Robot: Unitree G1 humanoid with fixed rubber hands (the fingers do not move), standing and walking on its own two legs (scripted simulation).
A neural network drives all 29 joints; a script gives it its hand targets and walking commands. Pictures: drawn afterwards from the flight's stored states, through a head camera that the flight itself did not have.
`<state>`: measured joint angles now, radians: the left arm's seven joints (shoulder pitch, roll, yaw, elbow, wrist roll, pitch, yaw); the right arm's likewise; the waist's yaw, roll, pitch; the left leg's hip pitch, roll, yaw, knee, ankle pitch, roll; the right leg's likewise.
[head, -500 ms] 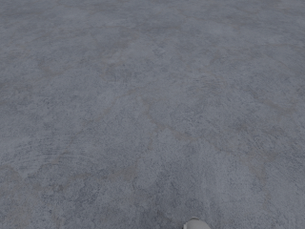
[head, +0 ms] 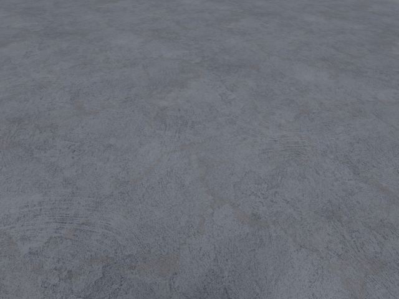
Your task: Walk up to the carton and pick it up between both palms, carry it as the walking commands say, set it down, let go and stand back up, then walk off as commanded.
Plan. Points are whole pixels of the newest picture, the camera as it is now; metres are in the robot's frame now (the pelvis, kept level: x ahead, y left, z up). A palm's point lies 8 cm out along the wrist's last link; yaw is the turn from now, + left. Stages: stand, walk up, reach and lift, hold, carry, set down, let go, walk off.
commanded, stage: stand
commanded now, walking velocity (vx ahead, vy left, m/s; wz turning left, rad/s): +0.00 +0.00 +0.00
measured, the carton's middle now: out of the picture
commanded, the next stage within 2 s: none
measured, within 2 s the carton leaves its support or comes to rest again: neither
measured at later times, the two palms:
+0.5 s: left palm out of the picture +0.04 +0.21 -0.14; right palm out of the picture +0.03 -0.21 -0.13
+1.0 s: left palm out of the picture +0.01 +0.21 -0.14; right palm out of the picture +0.02 -0.19 -0.13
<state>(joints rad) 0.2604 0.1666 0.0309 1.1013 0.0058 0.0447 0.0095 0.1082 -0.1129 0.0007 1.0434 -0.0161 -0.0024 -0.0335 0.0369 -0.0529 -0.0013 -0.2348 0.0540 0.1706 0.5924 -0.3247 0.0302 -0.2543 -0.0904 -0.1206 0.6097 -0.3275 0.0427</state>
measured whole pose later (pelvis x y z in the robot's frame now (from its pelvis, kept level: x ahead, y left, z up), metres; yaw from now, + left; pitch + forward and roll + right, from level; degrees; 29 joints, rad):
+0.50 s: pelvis +0.04 +0.00 +0.02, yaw +0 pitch -2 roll +0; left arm 0.26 0.13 0.04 1.15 0.01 0.00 0.05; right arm 0.27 -0.12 -0.02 1.18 -0.01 -0.01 -0.04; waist 0.00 -0.02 0.02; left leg -0.06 0.02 0.17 0.35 -0.26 0.02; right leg -0.08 -0.09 -0.14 0.37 -0.25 0.04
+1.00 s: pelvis +0.04 +0.01 +0.01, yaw +1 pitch -2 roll +0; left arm 0.31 0.09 0.03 1.19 0.01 0.01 0.06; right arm 0.32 -0.09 -0.01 1.17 -0.01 -0.02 -0.05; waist 0.00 -0.01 0.02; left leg -0.06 0.01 0.17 0.36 -0.27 0.03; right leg -0.07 -0.10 -0.14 0.37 -0.25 0.06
